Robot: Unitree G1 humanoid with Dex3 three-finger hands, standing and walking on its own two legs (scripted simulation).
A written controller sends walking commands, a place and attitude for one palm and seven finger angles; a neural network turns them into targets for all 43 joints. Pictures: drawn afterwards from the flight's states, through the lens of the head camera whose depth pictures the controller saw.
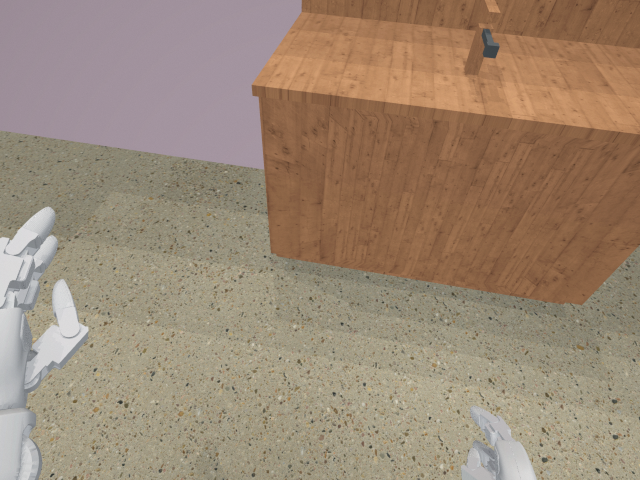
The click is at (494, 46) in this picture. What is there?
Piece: tap's lever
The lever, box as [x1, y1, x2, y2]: [483, 42, 499, 57]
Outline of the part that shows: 486,42 483,55 487,57 495,57 499,46 498,43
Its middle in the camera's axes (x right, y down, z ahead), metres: +0.41 -0.46 +0.94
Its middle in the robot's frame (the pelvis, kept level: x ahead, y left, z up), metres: +1.04 -0.34 +0.13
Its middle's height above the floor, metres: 0.90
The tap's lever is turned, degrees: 0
